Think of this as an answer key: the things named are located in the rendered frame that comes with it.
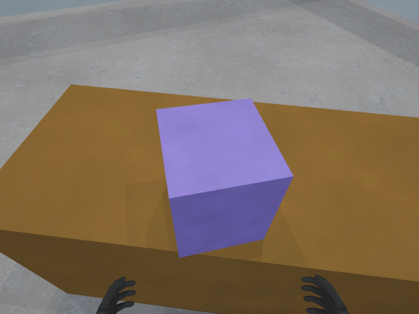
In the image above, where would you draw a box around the right robot hand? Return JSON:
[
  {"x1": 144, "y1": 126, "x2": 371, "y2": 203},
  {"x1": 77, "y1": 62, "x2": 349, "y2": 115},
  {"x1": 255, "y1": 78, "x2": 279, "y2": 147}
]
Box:
[{"x1": 301, "y1": 275, "x2": 349, "y2": 314}]

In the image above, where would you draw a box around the carton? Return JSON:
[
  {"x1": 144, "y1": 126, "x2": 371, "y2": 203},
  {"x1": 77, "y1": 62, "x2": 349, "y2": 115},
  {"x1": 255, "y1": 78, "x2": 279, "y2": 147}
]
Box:
[{"x1": 156, "y1": 98, "x2": 293, "y2": 258}]

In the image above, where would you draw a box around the left robot hand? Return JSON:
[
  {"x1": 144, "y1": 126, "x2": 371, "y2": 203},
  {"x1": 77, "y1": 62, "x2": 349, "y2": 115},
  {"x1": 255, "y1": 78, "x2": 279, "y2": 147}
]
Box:
[{"x1": 96, "y1": 277, "x2": 136, "y2": 314}]

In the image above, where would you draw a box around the pedestal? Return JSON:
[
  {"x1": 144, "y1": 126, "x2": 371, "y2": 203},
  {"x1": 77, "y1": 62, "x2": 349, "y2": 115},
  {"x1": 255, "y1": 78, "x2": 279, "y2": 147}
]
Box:
[{"x1": 0, "y1": 84, "x2": 419, "y2": 314}]

